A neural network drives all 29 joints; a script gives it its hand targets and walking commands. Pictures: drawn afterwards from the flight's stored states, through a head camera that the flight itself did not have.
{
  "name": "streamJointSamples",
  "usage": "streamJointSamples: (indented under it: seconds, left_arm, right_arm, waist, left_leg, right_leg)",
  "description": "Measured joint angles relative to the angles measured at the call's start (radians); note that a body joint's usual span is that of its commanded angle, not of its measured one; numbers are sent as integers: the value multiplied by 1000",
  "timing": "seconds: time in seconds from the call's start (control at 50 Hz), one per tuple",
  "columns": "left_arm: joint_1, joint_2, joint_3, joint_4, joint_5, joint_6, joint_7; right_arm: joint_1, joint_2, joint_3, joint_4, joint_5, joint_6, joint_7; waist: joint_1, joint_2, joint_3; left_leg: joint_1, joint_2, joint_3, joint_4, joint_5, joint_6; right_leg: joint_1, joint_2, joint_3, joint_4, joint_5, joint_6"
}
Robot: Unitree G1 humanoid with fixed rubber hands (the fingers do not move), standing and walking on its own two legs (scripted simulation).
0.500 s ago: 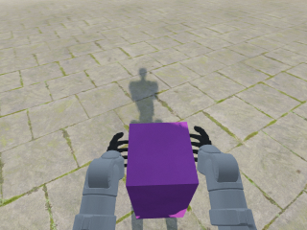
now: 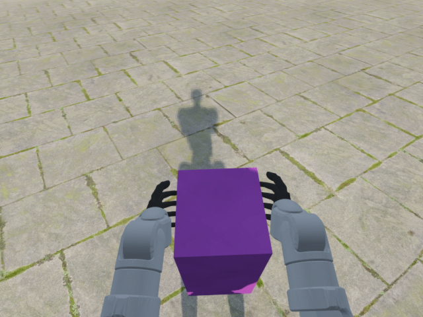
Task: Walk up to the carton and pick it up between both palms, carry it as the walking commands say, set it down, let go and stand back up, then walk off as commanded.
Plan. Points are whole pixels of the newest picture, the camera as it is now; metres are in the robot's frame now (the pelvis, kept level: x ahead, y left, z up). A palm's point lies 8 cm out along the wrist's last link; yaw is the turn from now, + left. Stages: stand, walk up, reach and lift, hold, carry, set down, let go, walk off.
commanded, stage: carry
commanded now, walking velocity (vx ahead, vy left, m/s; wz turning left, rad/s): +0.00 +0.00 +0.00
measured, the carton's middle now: (218, 239) +0.29 +0.01 +0.00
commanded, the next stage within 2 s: hold in 0.92 s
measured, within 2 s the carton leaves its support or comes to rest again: neither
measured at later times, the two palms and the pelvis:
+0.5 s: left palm (156, 218) +0.29 +0.13 +0.07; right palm (281, 210) +0.31 -0.11 +0.08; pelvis +0.00 +0.00 +0.00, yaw +0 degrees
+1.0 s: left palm (156, 224) +0.28 +0.13 +0.06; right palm (280, 215) +0.30 -0.10 +0.07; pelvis -0.01 +0.00 +0.00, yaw +0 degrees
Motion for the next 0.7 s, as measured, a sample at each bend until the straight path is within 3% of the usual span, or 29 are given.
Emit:
streamJointSamples:
  seconds: [0.7]
  left_arm:
    - [1,0,0,8,1,-12,-2]
  right_arm:
    - [0,0,0,4,-3,-9,1]
  waist:
    - [0,0,6]
  left_leg:
    - [0,0,0,0,6,0]
  right_leg:
    - [0,0,0,0,6,0]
